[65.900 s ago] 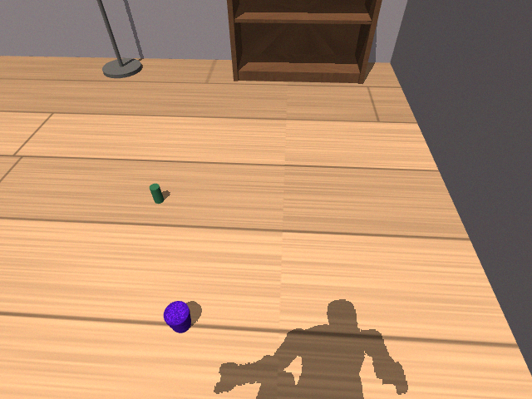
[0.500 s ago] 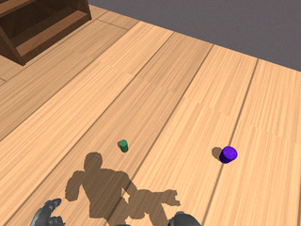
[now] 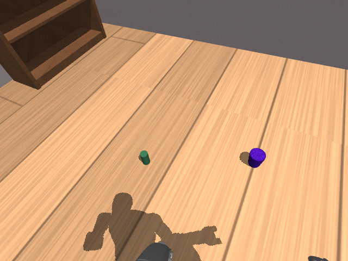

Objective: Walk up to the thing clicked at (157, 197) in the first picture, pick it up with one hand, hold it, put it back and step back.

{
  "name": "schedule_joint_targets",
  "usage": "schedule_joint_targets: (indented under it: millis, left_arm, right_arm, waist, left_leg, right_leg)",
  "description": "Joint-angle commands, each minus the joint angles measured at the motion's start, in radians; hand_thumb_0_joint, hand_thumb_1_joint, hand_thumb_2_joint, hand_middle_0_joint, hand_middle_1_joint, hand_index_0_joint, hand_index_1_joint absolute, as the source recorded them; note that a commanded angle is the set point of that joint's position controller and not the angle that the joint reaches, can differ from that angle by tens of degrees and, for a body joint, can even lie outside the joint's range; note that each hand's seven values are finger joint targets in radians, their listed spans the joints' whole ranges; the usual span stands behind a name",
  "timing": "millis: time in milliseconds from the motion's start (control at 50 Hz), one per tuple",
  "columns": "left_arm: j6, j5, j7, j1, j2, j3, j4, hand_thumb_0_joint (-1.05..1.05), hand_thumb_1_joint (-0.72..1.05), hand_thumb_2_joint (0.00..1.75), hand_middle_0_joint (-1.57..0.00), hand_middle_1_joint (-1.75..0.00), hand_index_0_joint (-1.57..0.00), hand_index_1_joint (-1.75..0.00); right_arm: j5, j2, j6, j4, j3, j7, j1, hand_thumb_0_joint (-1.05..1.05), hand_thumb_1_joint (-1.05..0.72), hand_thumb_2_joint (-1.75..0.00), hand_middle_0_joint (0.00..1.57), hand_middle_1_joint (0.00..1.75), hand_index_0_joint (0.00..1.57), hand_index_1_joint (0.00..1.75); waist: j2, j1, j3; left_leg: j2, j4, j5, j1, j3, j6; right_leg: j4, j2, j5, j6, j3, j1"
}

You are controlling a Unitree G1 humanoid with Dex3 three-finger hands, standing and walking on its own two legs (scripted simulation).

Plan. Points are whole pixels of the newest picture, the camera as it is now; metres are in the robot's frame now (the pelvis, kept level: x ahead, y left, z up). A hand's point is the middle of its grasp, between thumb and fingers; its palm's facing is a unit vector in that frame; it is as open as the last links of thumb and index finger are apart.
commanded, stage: step back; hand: left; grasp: from above
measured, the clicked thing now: (145, 157) +0.80 +0.28 -0.71
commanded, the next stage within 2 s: stand in 1.70 s
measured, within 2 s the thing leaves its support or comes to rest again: neither
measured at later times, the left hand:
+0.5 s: hand out of the picture -0.10 +0.25 -0.15, palm faces +0.03 -0.91 -0.41, open 7.4 cm
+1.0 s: hand out of the picture -0.26 +0.27 -0.14, palm faces +0.09 -0.92 -0.39, open 7.4 cm
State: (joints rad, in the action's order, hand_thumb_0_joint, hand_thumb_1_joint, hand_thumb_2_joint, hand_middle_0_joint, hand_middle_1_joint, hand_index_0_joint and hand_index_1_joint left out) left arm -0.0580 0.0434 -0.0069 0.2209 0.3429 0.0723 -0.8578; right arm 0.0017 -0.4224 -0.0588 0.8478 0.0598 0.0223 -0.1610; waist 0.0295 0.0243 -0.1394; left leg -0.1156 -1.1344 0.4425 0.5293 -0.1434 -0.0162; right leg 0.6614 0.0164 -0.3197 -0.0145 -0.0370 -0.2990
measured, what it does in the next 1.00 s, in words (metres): walks backwards: left foot, then right foot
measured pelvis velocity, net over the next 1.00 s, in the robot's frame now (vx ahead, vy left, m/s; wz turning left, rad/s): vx -0.28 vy -0.02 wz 0.10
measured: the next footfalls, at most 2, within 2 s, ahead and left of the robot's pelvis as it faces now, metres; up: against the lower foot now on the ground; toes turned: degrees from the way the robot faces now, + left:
left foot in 0.18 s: -0.06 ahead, +0.12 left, +0.00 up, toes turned +3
right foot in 0.50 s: -0.20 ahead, -0.13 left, +0.00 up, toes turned +5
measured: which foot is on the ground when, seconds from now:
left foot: up 0.00-0.16, down 0.18-0.52, up 0.54-0.80, down 0.82-1.00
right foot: down 0.00-0.20, up 0.22-0.48, down 0.50-1.00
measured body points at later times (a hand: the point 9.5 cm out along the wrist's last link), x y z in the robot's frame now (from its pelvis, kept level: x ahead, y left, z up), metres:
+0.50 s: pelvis -0.18 -0.03 -0.01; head -0.13 -0.03 +0.44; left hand -0.10 +0.30 -0.12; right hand -0.03 -0.33 -0.12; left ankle -0.10 +0.12 -0.73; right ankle -0.20 -0.14 -0.73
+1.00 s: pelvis -0.28 -0.02 +0.01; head -0.27 -0.01 +0.46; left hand -0.27 +0.31 -0.11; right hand -0.21 -0.32 -0.12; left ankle -0.29 +0.10 -0.73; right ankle -0.23 -0.14 -0.70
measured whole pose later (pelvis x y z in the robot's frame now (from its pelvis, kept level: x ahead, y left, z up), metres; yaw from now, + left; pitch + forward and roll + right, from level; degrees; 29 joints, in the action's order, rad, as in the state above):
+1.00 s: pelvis -0.28 -0.02 +0.01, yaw +6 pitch -3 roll +1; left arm -0.02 0.03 -0.03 0.25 0.42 0.07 -0.99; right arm 0.05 -0.35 0.00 1.00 0.05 -0.02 -0.25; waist -0.03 0.00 -0.05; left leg -0.01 -0.54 0.30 0.20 -0.03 0.01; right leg 0.80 0.01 -0.43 -0.01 -0.03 -0.37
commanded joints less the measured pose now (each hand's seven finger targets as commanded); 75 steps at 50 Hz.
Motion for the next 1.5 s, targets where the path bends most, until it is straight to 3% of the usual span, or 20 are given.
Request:
schedule_joint_targets:
  millis: [0,140,180,200,220,280,440,480,520,580,700,780,840,900,1040,1100,1120,1320,1400,1480]
  left_arm:
    - [0.046,0.006,0.039,-0.128,0.274,0.079,0.152,0.0,0.9,0.9,-0.2,-0.3,-0.2,-0.3]
    - [0.017,-0.023,0.041,-0.1,0.283,0.061,0.153,0.0,0.9,0.9,-0.2,-0.3,-0.2,-0.3]
    - [0.013,-0.029,0.034,-0.051,0.211,0.035,0.159,0.0,0.9,0.9,-0.2,-0.3,-0.2,-0.3]
    - [0.014,-0.034,0.049,-0.157,0.247,0.058,0.173,0.0,0.9,0.9,-0.2,-0.3,-0.2,-0.3]
    - [0.01,-0.022,0.054,-0.187,0.253,0.065,0.163,0.0,0.9,0.9,-0.2,-0.3,-0.2,-0.3]
    - [0.008,-0.047,0.048,-0.072,0.239,0.058,0.105,0.0,0.9,0.9,-0.2,-0.3,-0.2,-0.3]
    - [0.053,-0.022,0.034,0.008,0.197,0.043,0.043,0.0,0.9,0.9,-0.2,-0.3,-0.2,-0.3]
    - [0.074,0.001,0.04,0.039,0.299,0.067,0.02,0.0,0.9,0.9,-0.2,-0.3,-0.2,-0.3]
    - [0.075,-0.003,0.041,-0.052,0.434,0.099,0.07,0.0,0.9,0.9,-0.2,-0.3,-0.2,-0.3]
    - [0.076,-0.001,0.048,-0.154,0.308,0.068,0.066,0.0,0.9,0.9,-0.2,-0.3,-0.2,-0.3]
    - [0.083,0.016,0.031,-0.027,0.321,0.084,0.035,0.0,0.9,0.9,-0.2,-0.3,-0.2,-0.3]
    - [0.062,0.004,0.018,-0.067,0.31,0.06,0.026,0.0,0.9,0.9,-0.2,-0.3,-0.2,-0.3]
    - [0.067,-0.014,0.02,-0.167,0.287,0.055,0.025,0.0,0.9,0.9,-0.2,-0.3,-0.2,-0.3]
    - [0.077,-0.029,-0.002,-0.044,0.244,0.04,-0.032,0.0,0.9,0.9,-0.2,-0.3,-0.2,-0.3]
    - [0.108,-0.011,0.001,0.018,0.213,0.043,-0.083,0.0,0.9,0.9,-0.2,-0.3,-0.2,-0.3]
    - [0.125,0.001,0.018,0.058,0.377,0.081,-0.082,0.0,0.9,0.9,-0.2,-0.3,-0.2,-0.3]
    - [0.13,-0.009,0.017,0.027,0.363,0.08,-0.063,0.0,0.9,0.9,-0.2,-0.3,-0.2,-0.3]
    - [0.106,-0.03,0.015,-0.109,0.255,0.02,-0.035,0.0,0.9,0.9,-0.2,-0.3,-0.2,-0.3]
    - [0.08,-0.044,0.019,-0.049,0.224,0.006,-0.089,0.0,0.9,0.9,-0.2,-0.3,-0.2,-0.3]
    - [0.096,-0.038,0.016,-0.045,0.236,0.005,-0.135,0.0,0.9,0.9,-0.2,-0.3,-0.2,-0.3]
  right_arm:
    - [0.006,-0.156,0.029,-0.061,0.039,0.009,-0.051,0.0,-0.9,-0.9,0.2,0.3,0.2,0.3]
    - [0.022,-0.138,0.043,-0.012,0.046,0.002,-0.149,0.0,-0.9,-0.9,0.2,0.3,0.2,0.3]
    - [0.043,-0.258,0.046,-0.03,0.08,0.001,-0.103,0.0,-0.9,-0.9,0.2,0.3,0.2,0.3]
    - [0.032,-0.348,0.041,-0.055,0.087,-0.01,-0.063,0.0,-0.9,-0.9,0.2,0.3,0.2,0.3]
    - [0.04,-0.313,0.048,-0.055,0.084,-0.006,-0.034,0.0,-0.9,-0.9,0.2,0.3,0.2,0.3]
    - [0.037,-0.214,0.049,-0.071,0.044,0.01,0.073,0.0,-0.9,-0.9,0.2,0.3,0.2,0.3]
    - [0.022,-0.226,0.01,-0.066,0.05,-0.003,0.036,0.0,-0.9,-0.9,0.2,0.3,0.2,0.3]
    - [0.009,-0.136,0.007,-0.077,0.022,-0.01,0.029,0.0,-0.9,-0.9,0.2,0.3,0.2,0.3]
    - [0.012,-0.168,-0.003,-0.097,0.047,0.011,0.101,0.0,-0.9,-0.9,0.2,0.3,0.2,0.3]
    - [0.002,-0.166,0.008,-0.034,0.043,0.001,0.005,0.0,-0.9,-0.9,0.2,0.3,0.2,0.3]
    - [0.036,-0.166,0.036,-0.024,0.046,-0.025,0.049,0.0,-0.9,-0.9,0.2,0.3,0.2,0.3]
    - [0.031,-0.145,0.059,0.071,0.057,-0.035,-0.099,0.0,-0.9,-0.9,0.2,0.3,0.2,0.3]
    - [0.044,-0.308,0.078,0.054,0.082,-0.03,-0.059,0.0,-0.9,-0.9,0.2,0.3,0.2,0.3]
    - [0.046,-0.201,0.105,0.037,0.046,-0.02,0.061,0.0,-0.9,-0.9,0.2,0.3,0.2,0.3]
    - [0.036,-0.186,0.067,0.05,0.054,-0.035,0.008,0.0,-0.9,-0.9,0.2,0.3,0.2,0.3]
    - [0.028,-0.125,0.065,0.021,0.034,-0.019,0.029,0.0,-0.9,-0.9,0.2,0.3,0.2,0.3]
    - [0.028,-0.158,0.068,0.038,0.045,-0.017,-0.005,0.0,-0.9,-0.9,0.2,0.3,0.2,0.3]
    - [0.031,-0.104,0.089,0.122,0.039,-0.02,-0.061,0.0,-0.9,-0.9,0.2,0.3,0.2,0.3]
    - [0.029,-0.215,0.098,0.098,0.039,-0.013,0.085,0.0,-0.9,-0.9,0.2,0.3,0.2,0.3]
    - [0.02,-0.152,0.094,0.122,0.013,-0.014,0.135,0.0,-0.9,-0.9,0.2,0.3,0.2,0.3]
  waist:
    - [-0.193,-0.013,0.104]
    - [-0.178,-0.032,0.225]
    - [0.091,-0.008,0.229]
    - [0.218,-0.072,0.188]
    - [0.148,-0.066,0.133]
    - [0.085,0.014,0.123]
    - [0.153,-0.009,0.247]
    - [-0.089,-0.008,0.22]
    - [-0.246,0.037,0.104]
    - [-0.104,-0.044,0.095]
    - [-0.218,0.058,0.098]
    - [-0.177,-0.025,0.106]
    - [0.113,-0.085,-0.005]
    - [0.062,0.007,0.038]
    - [0.11,0.004,0.063]
    - [-0.173,0.046,0.057]
    - [-0.092,0.024,0.027]
    - [-0.128,-0.045,0.141]
    - [0.073,0.009,0.132]
    - [0.078,0.009,0.146]
  left_leg:
    - [0.028,0.032,0.051,-0.057,0.024,-0.01]
    - [0.076,0.725,-0.19,-0.285,0.164,0.031]
    - [0.376,0.76,-0.415,-0.458,-0.251,0.153]
    - [0.514,0.798,-0.537,-0.254,-0.378,0.308]
    - [0.512,0.785,-0.588,-0.169,-0.356,0.327]
    - [0.381,0.697,-0.681,-0.23,-0.091,0.252]
    - [0.321,0.53,-0.574,-0.398,-0.032,0.198]
    - [0.171,0.352,-0.178,-0.064,0.018,0.083]
    - [0.072,-0.01,0.175,-0.045,-0.078,0.013]
    - [0.019,-0.101,0.012,-0.055,-0.051,0.008]
    - [0.089,0.321,0.099,-0.033,0.057,-0.01]
    - [0.079,0.722,-0.037,-0.43,0.152,0.043]
    - [0.479,1.005,0.559,-0.18,-0.522,0.267]
    - [0.328,0.899,0.199,-0.248,-0.189,0.175]
    - [0.275,0.707,0.086,-0.186,-0.032,0.143]
    - [0.109,0.234,0.147,0.058,0.058,0.032]
    - [0.127,0.196,0.121,0.036,-0.004,0.032]
    - [0.123,0.677,-0.268,-0.403,0.166,0.021]
    - [0.402,0.81,-0.144,-0.199,-0.159,0.178]
    - [0.281,0.751,-0.199,-0.215,-0.007,0.067]
  right_leg:
    - [-0.229,0.217,0.257,-0.176,-0.159,0.042]
    - [-0.04,0.216,0.441,-0.128,-0.135,0.172]
    - [0.177,0.031,0.047,-0.019,-0.015,-0.166]
    - [0.377,-0.07,-0.347,0.012,-0.009,-0.143]
    - [0.529,-0.079,-0.344,0.006,-0.118,-0.122]
    - [0.642,-0.102,-0.216,-0.003,-0.124,-0.159]
    - [-0.229,-0.051,0.017,0.006,0.07,0.074]
    - [-0.288,0.119,0.093,-0.047,-0.255,0.238]
    - [-0.375,0.44,0.107,-0.302,-0.583,-0.13]
    - [-0.249,0.238,0.182,-0.188,-0.225,-0.077]
    - [-0.325,0.236,-0.422,-0.173,-0.297,0.112]
    - [-0.252,0.176,-0.371,-0.107,-0.155,-0.112]
    - [0.227,0.012,-0.256,0.012,-0.048,-0.273]
    - [0.224,0.011,-0.079,0.002,-0.029,-0.158]
    - [-0.261,-0.056,-0.011,-0.015,0.095,0.16]
    - [-0.449,0.362,-0.33,-0.205,-0.546,0.185]
    - [-0.436,0.373,-0.295,-0.234,-0.538,0.14]
    - [-0.153,0.156,0.276,-0.09,-0.065,-0.032]
    - [-0.03,0.009,-0.115,-0.011,0.021,0.098]
    - [-0.201,0.049,0.114,-0.028,-0.051,0.155]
